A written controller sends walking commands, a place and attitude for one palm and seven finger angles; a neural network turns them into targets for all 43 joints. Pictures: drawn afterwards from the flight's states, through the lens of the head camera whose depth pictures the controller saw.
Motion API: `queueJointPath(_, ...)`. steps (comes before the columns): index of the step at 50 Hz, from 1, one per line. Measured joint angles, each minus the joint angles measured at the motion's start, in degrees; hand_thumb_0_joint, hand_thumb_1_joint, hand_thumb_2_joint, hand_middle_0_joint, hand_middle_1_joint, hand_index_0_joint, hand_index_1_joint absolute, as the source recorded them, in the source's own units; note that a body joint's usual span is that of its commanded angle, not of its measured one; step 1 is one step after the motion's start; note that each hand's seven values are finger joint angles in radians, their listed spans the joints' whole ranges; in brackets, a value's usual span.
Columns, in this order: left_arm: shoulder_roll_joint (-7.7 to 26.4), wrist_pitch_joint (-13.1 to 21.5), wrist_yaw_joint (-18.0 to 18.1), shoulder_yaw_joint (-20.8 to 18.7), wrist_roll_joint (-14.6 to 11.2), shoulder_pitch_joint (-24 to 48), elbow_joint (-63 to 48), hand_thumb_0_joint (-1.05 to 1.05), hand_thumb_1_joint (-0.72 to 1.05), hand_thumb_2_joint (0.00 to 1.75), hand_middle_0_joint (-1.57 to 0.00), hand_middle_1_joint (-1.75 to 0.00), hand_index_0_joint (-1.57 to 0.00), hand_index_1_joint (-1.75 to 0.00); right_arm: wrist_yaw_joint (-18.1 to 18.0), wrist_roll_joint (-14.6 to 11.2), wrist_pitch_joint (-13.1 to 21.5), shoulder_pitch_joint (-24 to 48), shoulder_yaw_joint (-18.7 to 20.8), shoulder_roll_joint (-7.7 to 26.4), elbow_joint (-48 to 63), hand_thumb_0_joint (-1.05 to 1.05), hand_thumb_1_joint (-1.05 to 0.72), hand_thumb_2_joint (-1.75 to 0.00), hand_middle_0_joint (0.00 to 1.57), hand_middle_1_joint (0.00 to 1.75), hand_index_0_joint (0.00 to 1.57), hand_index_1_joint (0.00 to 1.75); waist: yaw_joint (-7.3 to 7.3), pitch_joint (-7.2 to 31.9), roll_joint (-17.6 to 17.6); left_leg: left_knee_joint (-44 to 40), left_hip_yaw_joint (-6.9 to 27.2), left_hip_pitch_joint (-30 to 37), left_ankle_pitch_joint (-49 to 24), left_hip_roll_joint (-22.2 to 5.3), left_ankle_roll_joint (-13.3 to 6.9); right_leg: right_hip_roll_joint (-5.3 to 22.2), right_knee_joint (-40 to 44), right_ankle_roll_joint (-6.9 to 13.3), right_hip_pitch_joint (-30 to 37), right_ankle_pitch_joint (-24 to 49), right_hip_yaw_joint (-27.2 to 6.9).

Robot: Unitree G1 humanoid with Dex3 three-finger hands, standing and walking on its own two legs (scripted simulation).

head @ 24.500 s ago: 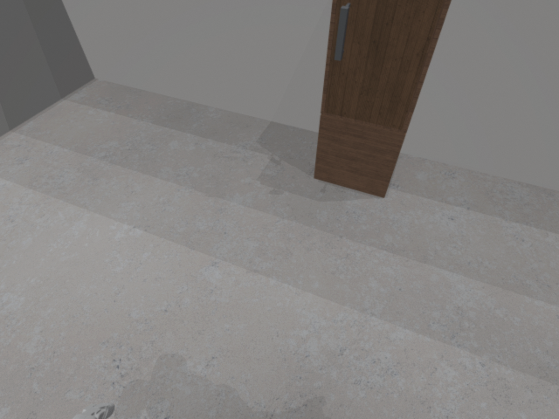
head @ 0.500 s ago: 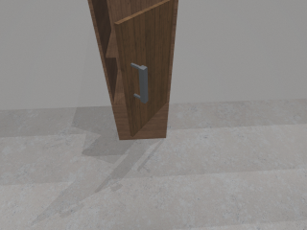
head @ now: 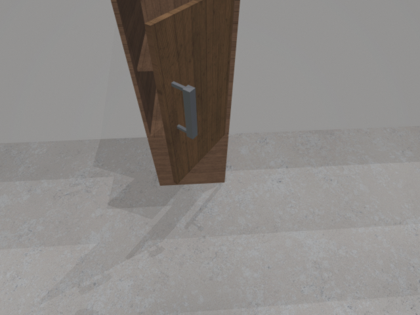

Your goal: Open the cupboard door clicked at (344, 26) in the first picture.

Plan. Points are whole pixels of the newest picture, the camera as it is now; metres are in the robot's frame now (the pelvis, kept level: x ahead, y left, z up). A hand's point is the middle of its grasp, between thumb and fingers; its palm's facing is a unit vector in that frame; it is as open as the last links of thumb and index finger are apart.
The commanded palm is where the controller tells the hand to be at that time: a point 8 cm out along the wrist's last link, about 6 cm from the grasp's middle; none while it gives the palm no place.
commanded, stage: look to check the result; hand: left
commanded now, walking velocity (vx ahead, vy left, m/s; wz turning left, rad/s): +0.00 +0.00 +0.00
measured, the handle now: (184, 111) +0.63 +0.11 +0.00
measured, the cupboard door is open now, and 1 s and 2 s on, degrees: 51 51 51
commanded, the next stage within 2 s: walk to a spot facing it in 0.22 s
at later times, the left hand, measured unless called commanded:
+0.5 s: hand out of the picture +0.01 +0.17 -0.18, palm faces +0.01 -0.98 -0.21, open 7.4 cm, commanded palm none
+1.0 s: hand out of the picture +0.09 +0.16 -0.16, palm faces -0.24 -0.92 -0.32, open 7.4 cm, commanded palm none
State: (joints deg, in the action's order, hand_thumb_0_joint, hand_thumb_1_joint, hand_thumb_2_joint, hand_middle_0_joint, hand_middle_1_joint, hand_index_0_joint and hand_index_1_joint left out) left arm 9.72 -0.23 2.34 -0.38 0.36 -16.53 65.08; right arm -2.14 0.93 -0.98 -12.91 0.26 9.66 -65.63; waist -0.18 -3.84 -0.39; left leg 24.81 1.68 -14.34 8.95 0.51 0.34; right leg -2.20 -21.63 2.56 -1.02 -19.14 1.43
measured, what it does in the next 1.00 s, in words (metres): lifts its left foot, turning right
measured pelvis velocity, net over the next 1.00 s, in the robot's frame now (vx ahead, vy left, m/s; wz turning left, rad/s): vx -0.01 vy -0.04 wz -0.32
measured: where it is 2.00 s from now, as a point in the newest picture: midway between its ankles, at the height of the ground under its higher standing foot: outside the picture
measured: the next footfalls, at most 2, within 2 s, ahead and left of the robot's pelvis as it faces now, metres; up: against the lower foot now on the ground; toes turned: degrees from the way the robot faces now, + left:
left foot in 1.30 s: +0.11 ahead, +0.09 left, +0.00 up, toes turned -30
right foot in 1.62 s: -0.02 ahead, -0.17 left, +0.00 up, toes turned -44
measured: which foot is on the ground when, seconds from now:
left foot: down 0.00-0.82, up 0.84-1.00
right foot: down 0.00-1.00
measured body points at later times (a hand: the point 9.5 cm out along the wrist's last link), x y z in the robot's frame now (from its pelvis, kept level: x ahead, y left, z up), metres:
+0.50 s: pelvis +0.01 +0.00 +0.00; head +0.03 -0.01 +0.45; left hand +0.01 +0.22 -0.16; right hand +0.03 -0.24 -0.16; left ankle +0.05 +0.12 -0.74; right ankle -0.08 -0.09 -0.74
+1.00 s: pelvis -0.01 -0.04 +0.00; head +0.03 -0.08 +0.44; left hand +0.10 +0.20 -0.14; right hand -0.02 -0.30 -0.17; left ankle +0.02 +0.12 -0.66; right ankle -0.06 -0.10 -0.74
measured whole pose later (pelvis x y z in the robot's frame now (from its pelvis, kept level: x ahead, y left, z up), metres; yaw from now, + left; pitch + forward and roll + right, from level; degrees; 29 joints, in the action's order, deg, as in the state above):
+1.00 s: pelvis -0.01 -0.04 +0.00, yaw -18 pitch +1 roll +2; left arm 11.4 -1.6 1.4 -4.1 1.4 -13.6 54.8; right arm -1.8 1.0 -3.8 -8.0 4.2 13.2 -55.6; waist 1.2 -5.8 -1.5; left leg 61.7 -0.9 -28.5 23.9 -2.5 3.4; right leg -3.4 -31.5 4.7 -13.7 -18.5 -2.9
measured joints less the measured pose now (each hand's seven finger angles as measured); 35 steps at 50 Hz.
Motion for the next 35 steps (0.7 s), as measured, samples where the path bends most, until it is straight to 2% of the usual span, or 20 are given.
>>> queueJointPath(22,-0.7,-0.14,0.05,-0.17,0.1,0.49,-0.87,0.0,0.91,0.9,-0.2,-0.3,-0.2,-0.29,-0.39,0.03,-0.03,1.34,0.22,0.45,0.43,0.01,-0.91,-0.89,0.2,0.29,0.2,0.3,0.6,0.64,0.41,0.64,-0.88,0.53,1.3,-0.66,0.42,-0.4,0.11,0.34,0.51,-0.51,-0.99)
queueJointPath(33,0.16,-2.85,-1.13,-2.91,0.64,0.27,-4.32,0.01,0.9,0.9,-0.2,-0.3,-0.2,-0.29,-1.01,0.36,-1.02,0.97,2.41,0.35,5.09,0.01,-0.91,-0.89,0.2,0.29,0.2,0.3,0.75,-0.45,0.75,8.22,-6.09,-3.49,5.93,-3.68,0.47,-2.26,-10.33,0.4,-6.86,-4.12,-6.16)
queueJointPath(35,0.76,-3.15,-1.46,-3.36,0.65,1.18,-5.3,0.01,0.9,0.9,-0.2,-0.3,-0.2,-0.29,-1.0,0.58,-0.7,1.12,2.61,0.58,6.14,0.01,-0.91,-0.89,0.2,0.29,0.2,0.3,1.21,-0.97,0.91,8.51,-7.9,-4.08,5.98,-4.26,0.37,-1.65,-16.47,-0.27,-10.84,-6.31,-5.01)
